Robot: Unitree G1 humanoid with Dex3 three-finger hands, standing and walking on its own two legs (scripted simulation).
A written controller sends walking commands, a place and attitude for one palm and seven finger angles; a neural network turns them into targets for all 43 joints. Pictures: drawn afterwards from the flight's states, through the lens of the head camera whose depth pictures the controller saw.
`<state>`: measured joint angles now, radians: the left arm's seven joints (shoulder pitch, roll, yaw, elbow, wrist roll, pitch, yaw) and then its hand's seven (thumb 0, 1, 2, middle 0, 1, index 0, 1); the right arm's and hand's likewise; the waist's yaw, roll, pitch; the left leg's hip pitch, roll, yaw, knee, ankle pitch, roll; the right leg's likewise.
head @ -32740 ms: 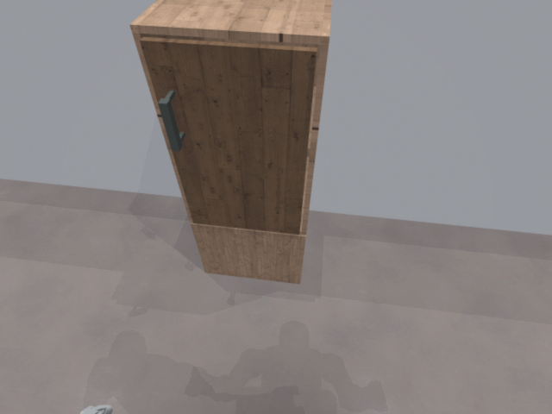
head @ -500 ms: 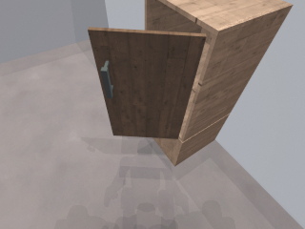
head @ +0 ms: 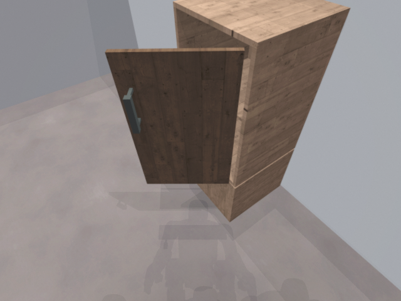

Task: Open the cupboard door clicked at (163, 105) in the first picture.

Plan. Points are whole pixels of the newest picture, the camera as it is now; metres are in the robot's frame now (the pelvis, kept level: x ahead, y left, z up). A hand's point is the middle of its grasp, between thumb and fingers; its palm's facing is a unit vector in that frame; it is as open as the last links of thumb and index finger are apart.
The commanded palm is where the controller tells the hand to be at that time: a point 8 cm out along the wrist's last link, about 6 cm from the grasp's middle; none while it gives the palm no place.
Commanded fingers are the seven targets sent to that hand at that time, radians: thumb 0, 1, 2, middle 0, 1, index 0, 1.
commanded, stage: come to a stop and stand still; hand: left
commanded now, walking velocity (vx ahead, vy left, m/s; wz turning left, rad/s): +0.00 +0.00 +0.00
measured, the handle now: (133, 111) +0.62 +0.23 +0.02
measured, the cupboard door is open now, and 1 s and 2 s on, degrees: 54 54 54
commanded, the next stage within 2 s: look again from close up in 0.08 s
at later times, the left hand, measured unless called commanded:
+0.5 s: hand out of the picture +0.03 +0.18 -0.17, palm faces +0.01 -0.98 -0.20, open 7.3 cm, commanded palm none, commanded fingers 0.00 0.90 0.90 -0.20 -0.30 -0.20 -0.30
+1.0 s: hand out of the picture +0.05 +0.18 -0.18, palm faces +0.03 -0.98 -0.20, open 7.4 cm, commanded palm none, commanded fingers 0.00 0.90 0.90 -0.20 -0.30 -0.20 -0.30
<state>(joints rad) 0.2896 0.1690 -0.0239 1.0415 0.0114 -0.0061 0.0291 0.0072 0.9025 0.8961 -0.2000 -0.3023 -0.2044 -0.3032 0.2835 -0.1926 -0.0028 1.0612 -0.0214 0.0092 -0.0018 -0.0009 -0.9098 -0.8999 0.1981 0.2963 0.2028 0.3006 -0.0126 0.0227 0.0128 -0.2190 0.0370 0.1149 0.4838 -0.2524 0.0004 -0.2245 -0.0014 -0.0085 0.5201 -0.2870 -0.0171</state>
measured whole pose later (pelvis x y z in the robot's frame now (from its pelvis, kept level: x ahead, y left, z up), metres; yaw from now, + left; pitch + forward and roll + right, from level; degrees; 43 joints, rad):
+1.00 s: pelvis +0.05 +0.01 -0.01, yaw +0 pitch +0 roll +0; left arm 0.30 0.17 0.01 1.10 0.02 -0.02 0.02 0.01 0.90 0.90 -0.20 -0.30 -0.20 -0.30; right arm 0.27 -0.17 -0.01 1.12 -0.02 -0.01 -0.01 0.00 -0.91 -0.90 0.20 0.30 0.20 0.30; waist 0.01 0.00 0.01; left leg -0.19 0.04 0.11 0.57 -0.38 0.01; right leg -0.17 0.00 -0.01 0.56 -0.39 -0.01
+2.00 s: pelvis +0.08 -0.01 +0.00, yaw +0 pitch -1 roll +0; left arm 0.22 0.19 0.01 1.08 0.01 0.00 0.03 0.00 0.91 0.90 -0.20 -0.30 -0.20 -0.30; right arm 0.27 -0.15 -0.01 1.12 -0.02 -0.01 -0.02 0.00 -0.91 -0.90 0.20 0.30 0.20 0.30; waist 0.01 -0.02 0.04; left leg -0.08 0.04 0.12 0.42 -0.31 -0.01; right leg -0.26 -0.03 -0.08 0.46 -0.18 -0.01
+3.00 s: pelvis +0.05 +0.01 +0.00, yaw +3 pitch -3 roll +1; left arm 0.34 0.25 0.15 0.53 -0.11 -0.05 0.00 0.02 0.89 0.89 -0.20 -0.31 -0.21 -0.31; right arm 0.28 -0.26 -0.02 0.88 0.02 -0.13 -0.04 0.00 -0.90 -0.90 0.20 0.30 0.20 0.30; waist 0.02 -0.01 0.03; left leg -0.13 -0.01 0.09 0.46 -0.29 0.02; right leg -0.29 -0.10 -0.09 0.50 -0.16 0.00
